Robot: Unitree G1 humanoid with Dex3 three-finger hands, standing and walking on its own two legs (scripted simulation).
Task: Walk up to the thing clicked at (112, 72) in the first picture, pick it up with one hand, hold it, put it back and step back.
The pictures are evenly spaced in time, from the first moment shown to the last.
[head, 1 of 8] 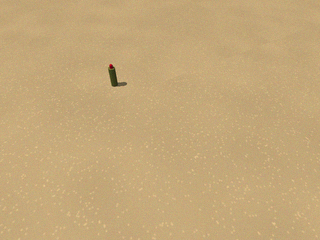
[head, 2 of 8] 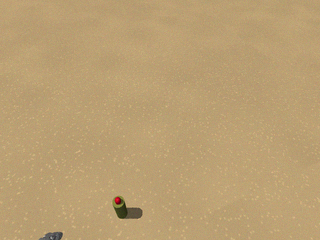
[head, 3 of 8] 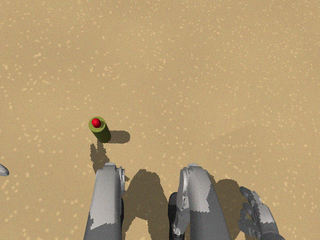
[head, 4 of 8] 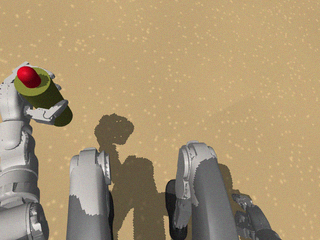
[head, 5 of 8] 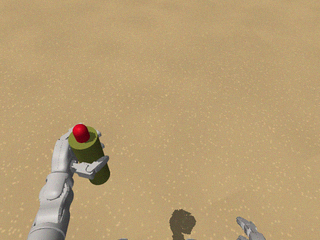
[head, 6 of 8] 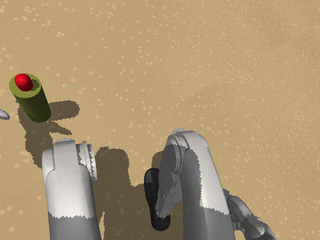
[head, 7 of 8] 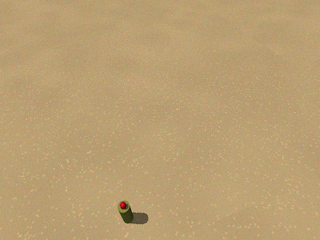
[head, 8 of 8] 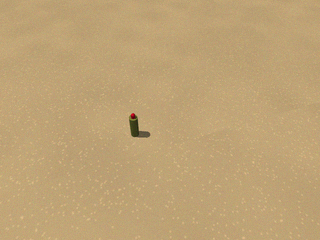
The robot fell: no
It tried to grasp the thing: yes
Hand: left
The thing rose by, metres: 0.65
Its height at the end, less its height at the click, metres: +0.00
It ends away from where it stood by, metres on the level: 0.02
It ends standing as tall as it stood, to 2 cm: yes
